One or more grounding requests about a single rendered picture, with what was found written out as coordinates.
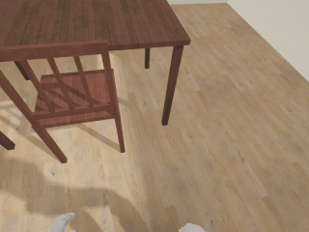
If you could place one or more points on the robot left hand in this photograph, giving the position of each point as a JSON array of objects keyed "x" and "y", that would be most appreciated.
[{"x": 62, "y": 221}]

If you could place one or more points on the chair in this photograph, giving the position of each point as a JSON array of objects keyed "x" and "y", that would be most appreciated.
[{"x": 66, "y": 98}]

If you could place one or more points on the table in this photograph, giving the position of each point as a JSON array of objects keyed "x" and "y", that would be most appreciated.
[{"x": 125, "y": 24}]

